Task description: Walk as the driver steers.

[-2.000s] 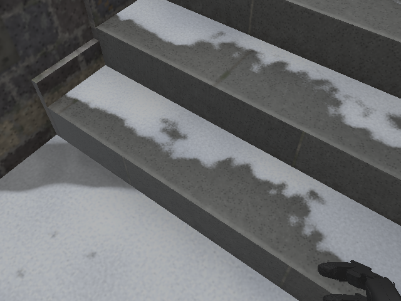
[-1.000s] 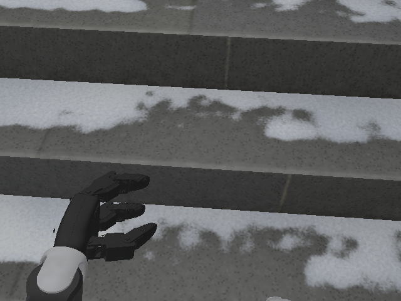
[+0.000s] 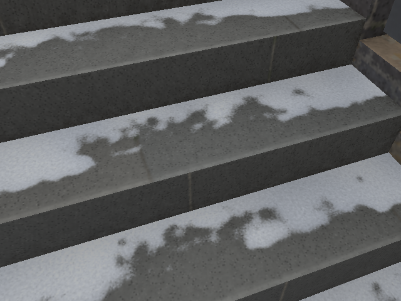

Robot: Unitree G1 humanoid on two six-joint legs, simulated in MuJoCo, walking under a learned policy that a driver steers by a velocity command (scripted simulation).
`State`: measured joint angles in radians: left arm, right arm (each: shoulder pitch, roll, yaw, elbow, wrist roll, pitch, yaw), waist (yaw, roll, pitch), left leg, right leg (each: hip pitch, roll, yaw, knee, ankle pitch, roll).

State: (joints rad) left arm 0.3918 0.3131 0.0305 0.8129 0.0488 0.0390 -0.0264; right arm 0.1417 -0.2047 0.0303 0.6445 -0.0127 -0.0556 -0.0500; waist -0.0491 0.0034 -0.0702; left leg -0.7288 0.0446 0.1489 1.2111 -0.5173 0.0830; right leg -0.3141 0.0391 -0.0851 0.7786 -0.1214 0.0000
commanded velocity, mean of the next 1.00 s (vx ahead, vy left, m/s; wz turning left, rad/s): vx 0.04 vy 0.00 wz -0.01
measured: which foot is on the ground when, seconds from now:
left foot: down 0.00-0.06, up 0.08-0.48, down 0.50-1.00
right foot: up 0.00-0.06, down 0.08-0.50, up 0.52-0.90, down 0.92-1.00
